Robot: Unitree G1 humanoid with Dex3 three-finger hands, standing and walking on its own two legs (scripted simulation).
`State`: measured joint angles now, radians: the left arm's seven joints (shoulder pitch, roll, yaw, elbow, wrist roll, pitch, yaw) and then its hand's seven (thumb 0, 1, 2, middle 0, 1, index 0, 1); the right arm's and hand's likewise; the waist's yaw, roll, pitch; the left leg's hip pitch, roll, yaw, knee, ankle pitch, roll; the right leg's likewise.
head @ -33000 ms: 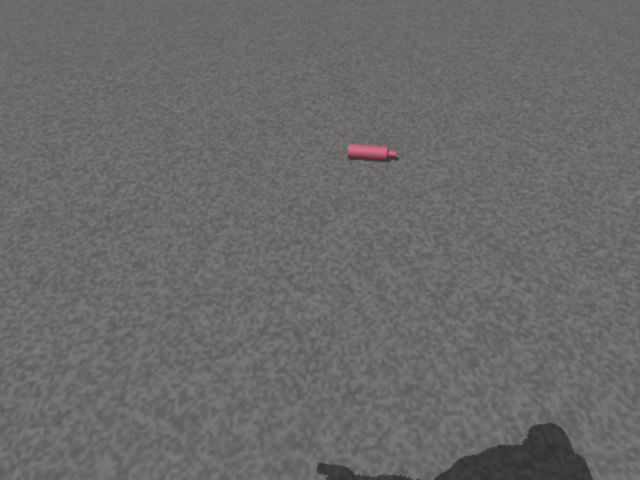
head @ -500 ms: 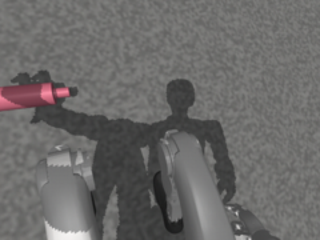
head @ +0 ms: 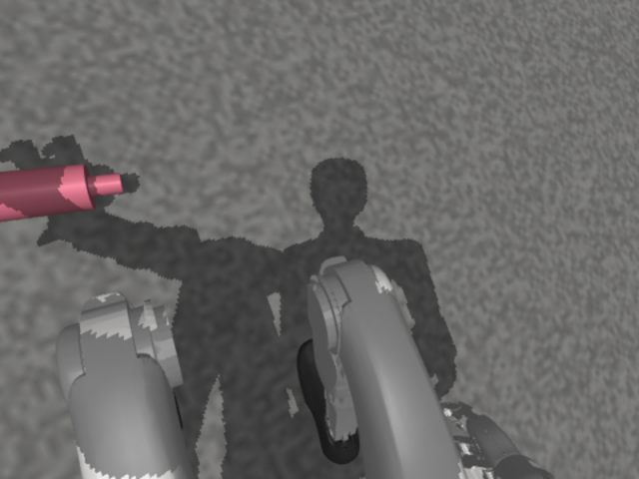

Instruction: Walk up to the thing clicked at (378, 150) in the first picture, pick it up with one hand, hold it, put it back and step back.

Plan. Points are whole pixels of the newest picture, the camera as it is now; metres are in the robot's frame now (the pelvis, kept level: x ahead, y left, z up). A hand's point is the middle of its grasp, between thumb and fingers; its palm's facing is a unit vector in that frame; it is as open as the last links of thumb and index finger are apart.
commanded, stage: rise first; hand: left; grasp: from above
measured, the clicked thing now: (33, 193) +0.48 +0.31 -0.28
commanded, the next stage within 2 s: approach in 0.94 s
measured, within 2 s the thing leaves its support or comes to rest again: neither
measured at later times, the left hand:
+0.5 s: hand out of the picture +0.43 +0.38 -0.16, palm faces -0.45 -0.09 -0.89, open 14.2 cm
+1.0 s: hand out of the picture +0.43 +0.37 -0.15, palm faces -0.44 -0.07 -0.89, open 14.3 cm
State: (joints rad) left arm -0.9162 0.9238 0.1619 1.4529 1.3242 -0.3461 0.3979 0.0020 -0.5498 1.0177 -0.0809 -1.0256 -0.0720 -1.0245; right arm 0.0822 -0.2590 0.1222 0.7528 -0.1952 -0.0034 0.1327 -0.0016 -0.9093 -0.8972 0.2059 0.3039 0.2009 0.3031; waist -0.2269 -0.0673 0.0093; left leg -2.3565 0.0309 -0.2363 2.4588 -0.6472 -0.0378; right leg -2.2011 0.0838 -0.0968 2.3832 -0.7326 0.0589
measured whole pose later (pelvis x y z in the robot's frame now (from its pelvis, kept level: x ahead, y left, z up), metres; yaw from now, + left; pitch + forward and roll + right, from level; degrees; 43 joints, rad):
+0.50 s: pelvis +0.00 +0.00 +0.00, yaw -1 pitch +30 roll -11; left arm -0.90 0.95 0.16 1.41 1.29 -0.34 0.34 0.00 -0.56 1.02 -0.08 -1.03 -0.07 -1.03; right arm 0.10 -0.27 0.14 0.73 -0.19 0.00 0.14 0.00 -0.91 -0.90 0.21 0.30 0.20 0.30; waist -0.23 -0.06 0.03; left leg -2.35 0.03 -0.25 2.46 -0.65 -0.03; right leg -2.19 0.09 -0.10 2.37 -0.73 0.07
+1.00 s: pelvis +0.00 +0.00 +0.00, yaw +0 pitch +30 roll -11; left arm -0.92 0.95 0.14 1.41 1.30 -0.33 0.33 0.00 -0.57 1.03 -0.09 -1.02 -0.07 -1.03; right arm 0.11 -0.27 0.15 0.72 -0.17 0.00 0.14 0.00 -0.91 -0.90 0.21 0.30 0.20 0.30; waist -0.23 -0.05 0.01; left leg -2.35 0.03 -0.24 2.45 -0.63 -0.03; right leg -2.19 0.08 -0.10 2.36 -0.72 0.06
